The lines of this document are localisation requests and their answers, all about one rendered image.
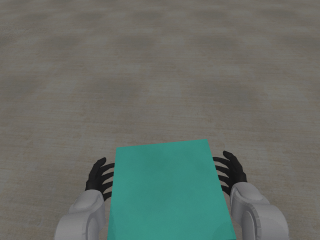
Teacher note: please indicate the carton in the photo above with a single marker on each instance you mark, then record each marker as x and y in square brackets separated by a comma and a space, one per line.
[168, 191]

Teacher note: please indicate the robot left forearm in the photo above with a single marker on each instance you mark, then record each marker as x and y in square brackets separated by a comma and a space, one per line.
[84, 219]

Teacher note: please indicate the right robot hand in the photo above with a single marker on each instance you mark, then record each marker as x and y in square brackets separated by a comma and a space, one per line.
[234, 171]

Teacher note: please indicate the robot right forearm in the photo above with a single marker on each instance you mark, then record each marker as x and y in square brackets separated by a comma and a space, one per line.
[258, 219]

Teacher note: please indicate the left robot hand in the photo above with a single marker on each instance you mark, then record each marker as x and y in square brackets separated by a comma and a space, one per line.
[96, 179]

